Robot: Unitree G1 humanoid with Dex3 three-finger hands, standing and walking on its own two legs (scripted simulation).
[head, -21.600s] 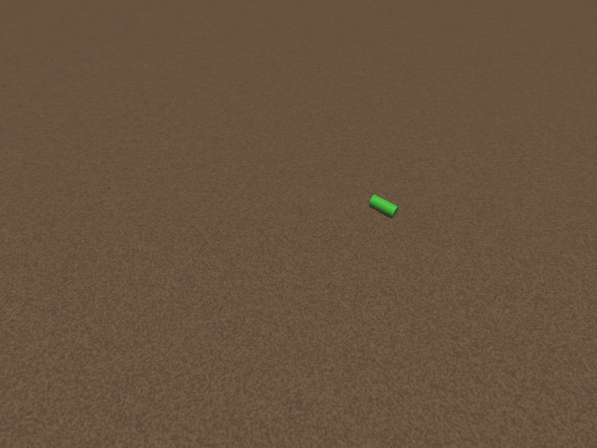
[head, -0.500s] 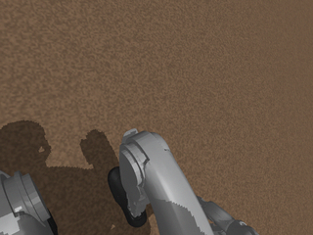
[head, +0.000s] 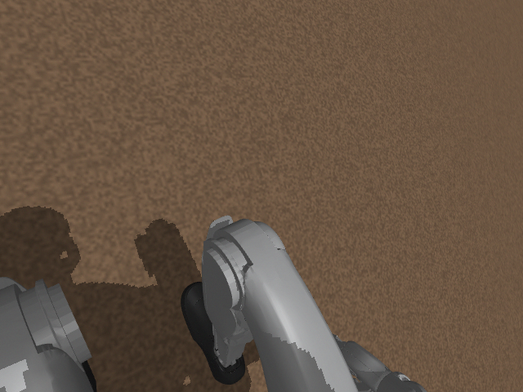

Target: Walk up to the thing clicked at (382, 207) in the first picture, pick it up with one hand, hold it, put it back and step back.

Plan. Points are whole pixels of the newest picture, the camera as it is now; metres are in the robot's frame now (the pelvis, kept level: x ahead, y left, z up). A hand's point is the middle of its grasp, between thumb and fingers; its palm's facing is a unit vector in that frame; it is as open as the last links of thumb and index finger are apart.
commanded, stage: close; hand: left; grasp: from above
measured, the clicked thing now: out of the picture +0.44 +0.35 -0.27
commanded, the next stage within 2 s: settle in 0.16 s
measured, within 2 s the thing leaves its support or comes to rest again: leaves its support in 0.54 s
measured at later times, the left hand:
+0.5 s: hand out of the picture +0.42 +0.35 -0.24, palm faces -0.44 -0.14 -0.89, open 8.5 cm
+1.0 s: hand out of the picture +0.41 +0.36 -0.15, palm faces -0.46 -0.09 -0.88, open 8.3 cm
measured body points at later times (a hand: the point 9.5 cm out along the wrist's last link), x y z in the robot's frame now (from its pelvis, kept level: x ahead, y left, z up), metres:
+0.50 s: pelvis +0.00 +0.00 +0.00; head +0.26 +0.14 +0.34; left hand +0.44 +0.36 -0.19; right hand +0.08 -0.25 -0.06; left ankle +0.07 +0.13 -0.27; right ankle +0.11 -0.11 -0.27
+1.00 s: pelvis +0.00 +0.00 +0.02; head +0.23 +0.11 +0.39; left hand +0.43 +0.36 -0.10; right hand +0.12 -0.25 -0.07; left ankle +0.07 +0.13 -0.27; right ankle +0.11 -0.11 -0.27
